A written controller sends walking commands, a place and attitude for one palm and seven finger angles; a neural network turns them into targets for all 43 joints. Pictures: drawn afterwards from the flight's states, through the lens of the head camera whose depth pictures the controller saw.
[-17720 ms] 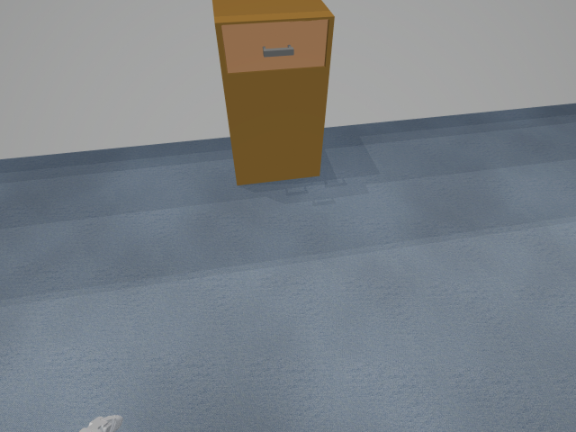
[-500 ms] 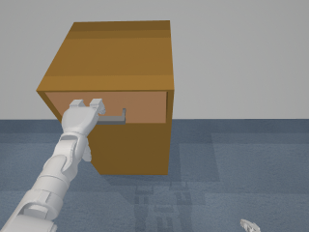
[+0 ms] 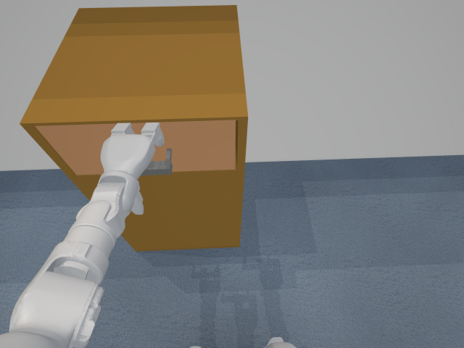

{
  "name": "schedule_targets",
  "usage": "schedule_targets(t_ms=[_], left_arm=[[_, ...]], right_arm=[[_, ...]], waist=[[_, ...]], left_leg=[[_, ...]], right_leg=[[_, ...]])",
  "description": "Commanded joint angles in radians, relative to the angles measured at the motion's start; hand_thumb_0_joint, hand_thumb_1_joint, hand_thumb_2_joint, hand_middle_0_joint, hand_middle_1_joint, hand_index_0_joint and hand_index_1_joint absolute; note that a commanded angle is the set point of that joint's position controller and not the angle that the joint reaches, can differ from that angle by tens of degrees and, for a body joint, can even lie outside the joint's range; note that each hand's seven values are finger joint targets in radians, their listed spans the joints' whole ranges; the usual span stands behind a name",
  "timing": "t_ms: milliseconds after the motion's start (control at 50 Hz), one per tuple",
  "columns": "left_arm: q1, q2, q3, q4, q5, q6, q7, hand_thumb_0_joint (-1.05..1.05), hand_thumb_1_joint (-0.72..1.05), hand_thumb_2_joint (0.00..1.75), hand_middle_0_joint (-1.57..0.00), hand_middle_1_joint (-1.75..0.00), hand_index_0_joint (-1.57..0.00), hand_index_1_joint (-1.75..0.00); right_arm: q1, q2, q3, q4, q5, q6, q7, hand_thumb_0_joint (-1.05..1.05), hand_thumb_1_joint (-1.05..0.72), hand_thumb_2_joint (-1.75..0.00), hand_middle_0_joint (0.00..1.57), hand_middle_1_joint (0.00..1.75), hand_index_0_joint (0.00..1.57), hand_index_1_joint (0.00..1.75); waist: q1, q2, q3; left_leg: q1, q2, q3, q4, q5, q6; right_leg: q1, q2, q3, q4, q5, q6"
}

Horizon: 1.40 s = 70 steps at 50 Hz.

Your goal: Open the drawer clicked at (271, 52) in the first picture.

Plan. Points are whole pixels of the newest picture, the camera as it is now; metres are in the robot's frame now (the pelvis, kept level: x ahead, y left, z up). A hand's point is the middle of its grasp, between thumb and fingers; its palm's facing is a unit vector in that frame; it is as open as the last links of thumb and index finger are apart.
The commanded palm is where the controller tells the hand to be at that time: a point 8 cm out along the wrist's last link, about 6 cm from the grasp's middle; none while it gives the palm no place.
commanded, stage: move the hooked fingers above the handle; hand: left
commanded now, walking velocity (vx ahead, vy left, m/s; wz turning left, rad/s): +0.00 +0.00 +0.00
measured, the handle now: (145, 160) +0.50 +0.20 -0.04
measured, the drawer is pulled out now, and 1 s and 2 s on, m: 0.00 0.00 0.00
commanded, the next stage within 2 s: none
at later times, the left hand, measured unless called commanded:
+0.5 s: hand (134, 173) +0.43 +0.20 +0.01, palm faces -0.05 -0.02 -1.00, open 13.8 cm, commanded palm +0.43 +0.20 +0.07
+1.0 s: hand (129, 167) +0.44 +0.21 +0.01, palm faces -0.08 -0.02 -1.00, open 13.8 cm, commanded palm +0.42 +0.22 +0.06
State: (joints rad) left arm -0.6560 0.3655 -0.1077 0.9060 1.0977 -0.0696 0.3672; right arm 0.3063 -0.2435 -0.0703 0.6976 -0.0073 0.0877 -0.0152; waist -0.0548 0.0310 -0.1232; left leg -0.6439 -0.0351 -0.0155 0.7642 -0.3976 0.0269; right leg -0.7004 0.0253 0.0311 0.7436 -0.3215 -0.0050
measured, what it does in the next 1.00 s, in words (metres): stands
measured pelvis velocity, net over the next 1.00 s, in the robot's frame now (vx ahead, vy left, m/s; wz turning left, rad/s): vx -0.01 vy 0.00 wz -0.04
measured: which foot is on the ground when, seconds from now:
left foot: down 0.00-1.00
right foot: down 0.00-1.00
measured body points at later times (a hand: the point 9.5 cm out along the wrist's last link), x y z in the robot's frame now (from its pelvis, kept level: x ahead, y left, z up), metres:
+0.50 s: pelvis -0.01 +0.00 +0.00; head +0.07 +0.00 +0.44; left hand +0.43 +0.19 +0.06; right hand +0.06 -0.28 -0.13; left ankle -0.02 +0.10 -0.71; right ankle +0.02 -0.12 -0.71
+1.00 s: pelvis -0.01 +0.00 +0.00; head +0.07 -0.01 +0.44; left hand +0.44 +0.21 +0.06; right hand +0.04 -0.27 -0.13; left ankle -0.02 +0.10 -0.71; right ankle +0.01 -0.12 -0.71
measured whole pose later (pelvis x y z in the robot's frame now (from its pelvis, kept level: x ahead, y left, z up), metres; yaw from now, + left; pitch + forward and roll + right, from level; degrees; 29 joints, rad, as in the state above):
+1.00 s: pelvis -0.01 +0.00 +0.00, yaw -2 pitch +16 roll +0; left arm -0.69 0.42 -0.03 1.01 1.09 0.01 0.35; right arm 0.31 -0.24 -0.02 0.65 0.02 0.13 -0.05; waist -0.09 0.03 -0.12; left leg -0.64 -0.02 0.03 0.74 -0.38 0.03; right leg -0.71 0.04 0.07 0.73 -0.29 0.00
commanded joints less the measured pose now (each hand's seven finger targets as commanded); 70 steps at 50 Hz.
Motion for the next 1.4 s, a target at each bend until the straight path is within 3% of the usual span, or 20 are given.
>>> schedule_targets(t_ms=[0, 20, 60, 180, 280, 320, 420, 460, 480, 580, 740, 820, 880, 920, 980, 1140, 1200, 1280, 1320, 1380], left_arm=[[-0.453, 0.25, 0.133, -0.126, 0.02, 0.019, 0.108, 0.0, -0.5, 0.3, -0.3, -1.2, -0.3, -1.2], [-0.435, 0.243, 0.133, -0.108, 0.02, 0.039, 0.119, 0.0, -0.5, 0.3, -0.3, -1.2, -0.3, -1.2], [-0.373, 0.327, 0.204, -0.074, 0.018, 0.083, 0.125, 0.0, -0.5, 0.3, -0.3, -1.2, -0.3, -1.2], [-0.357, 0.33, 0.175, -0.075, -0.004, 0.147, 0.09, 0.0, -0.5, 0.3, -0.3, -1.2, -0.3, -1.2], [-0.398, 0.252, 0.088, -0.159, -0.024, 0.058, 0.013, 0.0, -0.5, 0.3, -0.3, -1.2, -0.3, -1.2], [-0.406, 0.188, 0.03, -0.156, -0.028, 0.022, -0.006, 0.0, -0.5, 0.3, -0.3, -1.2, -0.3, -1.2], [-0.521, 0.155, 0.001, -0.166, -0.005, -0.038, 0.031, 0.0, -0.5, 0.3, -0.3, -1.2, -0.3, -1.2], [-0.582, 0.189, 0.034, -0.158, 0.003, -0.031, 0.067, 0.0, -0.5, 0.3, -0.3, -1.2, -0.3, -1.2], [-0.598, 0.236, 0.075, -0.162, 0.017, -0.024, 0.091, 0.0, -0.5, 0.3, -0.3, -1.2, -0.3, -1.2], [-0.573, 0.269, 0.13, -0.063, 0.025, 0.087, 0.156, 0.0, -0.5, 0.3, -0.3, -1.2, -0.3, -1.2], [-0.458, 0.337, 0.146, 0.019, -0.008, 0.214, 0.086, 0.0, -0.5, 0.3, -0.3, -1.2, -0.3, -1.2], [-0.435, 0.363, 0.142, 0.005, -0.023, 0.175, 0.029, 0.0, -0.5, 0.3, -0.3, -1.2, -0.3, -1.2], [-0.37, 0.399, 0.176, -0.017, -0.021, 0.125, 0.009, 0.0, -0.5, 0.3, -0.3, -1.2, -0.3, -1.2], [-0.329, 0.369, 0.162, -0.029, -0.02, 0.096, 0.007, 0.0, -0.5, 0.3, -0.3, -1.2, -0.3, -1.2], [-0.332, 0.325, 0.136, -0.087, -0.004, 0.033, 0.009, 0.0, -0.5, 0.3, -0.3, -1.2, -0.3, -1.2], [-0.547, 0.182, 0.031, -0.277, -0.017, -0.095, 0.068, 0.0, -0.5, 0.3, -0.3, -1.2, -0.3, -1.2], [-0.601, 0.202, 0.048, -0.229, -0.005, -0.064, 0.114, 0.0, -0.5, 0.3, -0.3, -1.2, -0.3, -1.2], [-0.578, 0.275, 0.127, -0.127, 0.015, 0.044, 0.165, 0.0, -0.5, 0.3, -0.3, -1.2, -0.3, -1.2], [-0.521, 0.264, 0.124, -0.061, 0.01, 0.118, 0.157, 0.0, -0.5, 0.3, -0.3, -1.2, -0.3, -1.2], [-0.497, 0.288, 0.125, -0.017, 0.013, 0.185, 0.12, 0.0, -0.5, 0.3, -0.3, -1.2, -0.3, -1.2]], right_arm=[[0.078, -0.134, -0.046, -0.073, -0.016, -0.025, 0.011, 0.0, -0.9, -0.9, 0.2, 0.3, 0.2, 0.3], [0.076, -0.135, -0.046, -0.076, -0.018, -0.022, 0.016, 0.0, -0.9, -0.9, 0.2, 0.3, 0.2, 0.3], [0.068, -0.144, -0.04, -0.086, -0.019, -0.008, 0.023, 0.0, -0.9, -0.9, 0.2, 0.3, 0.2, 0.3], [0.052, -0.148, -0.035, -0.116, 0.005, 0.011, 0.008, 0.0, -0.9, -0.9, 0.2, 0.3, 0.2, 0.3], [0.057, -0.145, -0.043, -0.123, 0.013, -0.016, -0.024, 0.0, -0.9, -0.9, 0.2, 0.3, 0.2, 0.3], [0.059, -0.141, -0.041, -0.115, 0.014, -0.026, -0.029, 0.0, -0.9, -0.9, 0.2, 0.3, 0.2, 0.3], [0.081, -0.136, -0.043, -0.084, 0.003, -0.046, -0.023, 0.0, -0.9, -0.9, 0.2, 0.3, 0.2, 0.3], [0.083, -0.14, -0.041, -0.073, 0.0, -0.049, -0.014, 0.0, -0.9, -0.9, 0.2, 0.3, 0.2, 0.3], [0.089, -0.144, -0.042, -0.073, -0.004, -0.051, -0.009, 0.0, -0.9, -0.9, 0.2, 0.3, 0.2, 0.3], [0.087, -0.148, -0.038, -0.074, -0.018, -0.031, 0.017, 0.0, -0.9, -0.9, 0.2, 0.3, 0.2, 0.3], [0.048, -0.154, -0.015, -0.104, 0.006, 0.023, -0.009, 0.0, -0.9, -0.9, 0.2, 0.3, 0.2, 0.3], [0.04, -0.153, -0.003, -0.121, 0.019, 0.026, -0.034, 0.0, -0.9, -0.9, 0.2, 0.3, 0.2, 0.3], [0.038, -0.152, 0.001, -0.132, 0.017, 0.021, -0.042, 0.0, -0.9, -0.9, 0.2, 0.3, 0.2, 0.3], [0.038, -0.148, -0.003, -0.14, 0.016, 0.014, -0.045, 0.0, -0.9, -0.9, 0.2, 0.3, 0.2, 0.3], [0.054, -0.146, -0.019, -0.145, 0.014, -0.008, -0.042, 0.0, -0.9, -0.9, 0.2, 0.3, 0.2, 0.3], [0.1, -0.147, -0.064, -0.068, -0.009, -0.046, -0.021, 0.0, -0.9, -0.9, 0.2, 0.3, 0.2, 0.3], [0.104, -0.153, -0.061, -0.04, -0.012, -0.043, -0.008, 0.0, -0.9, -0.9, 0.2, 0.3, 0.2, 0.3], [0.092, -0.157, -0.045, -0.043, -0.02, -0.02, 0.015, 0.0, -0.9, -0.9, 0.2, 0.3, 0.2, 0.3], [0.081, -0.155, -0.036, -0.058, -0.016, -0.003, 0.025, 0.0, -0.9, -0.9, 0.2, 0.3, 0.2, 0.3], [0.073, -0.159, -0.029, -0.072, -0.007, 0.022, 0.022, 0.0, -0.9, -0.9, 0.2, 0.3, 0.2, 0.3]], waist=[[-0.007, 0.025, -0.41], [-0.001, 0.026, -0.424], [0.035, 0.013, -0.452], [0.014, -0.099, -0.398], [-0.029, -0.077, -0.379], [-0.049, -0.066, -0.317], [-0.073, 0.023, -0.303], [-0.073, 0.035, -0.311], [-0.06, 0.056, -0.363], [-0.028, 0.072, -0.465], [-0.007, -0.114, -0.375], [-0.006, -0.114, -0.314], [0.02, -0.095, -0.333], [0.022, -0.086, -0.322], [0.009, -0.041, -0.349], [-0.077, 0.072, -0.448], [-0.087, 0.091, -0.407], [-0.039, 0.112, -0.447], [-0.016, 0.084, -0.448], [-0.02, -0.015, -0.417]], left_leg=[[0.137, -0.001, 0.022, -0.039, 0.406, 0.001], [0.132, -0.001, 0.029, -0.038, 0.412, 0.0], [0.1, -0.006, 0.042, -0.043, 0.437, 0.001], [0.058, -0.006, 0.064, -0.088, 0.338, 0.018], [0.121, 0.0, 0.056, -0.103, 0.274, 0.028], [0.129, 0.001, 0.046, -0.099, 0.232, 0.027], [0.157, 0.003, 0.013, -0.067, 0.199, 0.016], [0.145, 0.003, 0.002, -0.058, 0.201, 0.011], [0.159, 0.003, -0.004, -0.051, 0.229, 0.007], [0.159, 0.001, 0.01, -0.025, 0.366, -0.007], [0.04, -0.008, 0.059, -0.092, 0.28, 0.018], [0.028, -0.005, 0.06, -0.119, 0.218, 0.021], [0.029, -0.007, 0.065, -0.119, 0.217, 0.022], [0.026, -0.006, 0.069, -0.113, 0.206, 0.021], [0.052, -0.002, 0.064, -0.09, 0.228, 0.022], [0.235, 0.016, -0.002, -0.008, 0.338, 0.007], [0.235, 0.018, -0.024, -0.002, 0.347, -0.007], [0.213, 0.011, -0.014, -0.013, 0.413, -0.02], [0.191, 0.012, 0.002, -0.026, 0.448, -0.022], [0.141, 0.011, 0.025, -0.048, 0.436, -0.005]], right_leg=[[0.202, 0.02, -0.039, -0.015, 0.31, -0.053], [0.213, 0.021, -0.04, -0.014, 0.32, -0.052], [0.285, 0.021, -0.029, -0.007, 0.374, -0.053], [0.372, 0.011, -0.005, -0.065, 0.364, -0.031], [0.337, 0.005, 0.002, -0.106, 0.288, -0.026], [0.264, 0.006, -0.004, -0.117, 0.22, -0.028], [0.112, 0.011, -0.026, -0.086, 0.114, -0.042], [0.084, 0.013, -0.037, -0.064, 0.103, -0.047], [0.086, 0.017, -0.04, -0.045, 0.118, -0.049], [0.137, 0.025, -0.058, 0.002, 0.23, -0.051], [0.339, 0.009, -0.016, -0.076, 0.288, -0.024], [0.338, 0.002, -0.005, -0.102, 0.225, -0.022], [0.358, 0.0, 0.004, -0.098, 0.22, -0.026], [0.339, 0.001, 0.006, -0.1, 0.211, -0.027], [0.302, 0.005, 0.005, -0.085, 0.225, -0.031], [0.095, 0.019, -0.032, -0.034, 0.208, -0.041], [0.027, 0.024, -0.056, -0.018, 0.172, -0.047], [0.078, 0.031, -0.071, 0.004, 0.216, -0.054], [0.128, 0.032, -0.074, 0.005, 0.26, -0.054], [0.22, 0.028, -0.056, -0.023, 0.319, -0.043]])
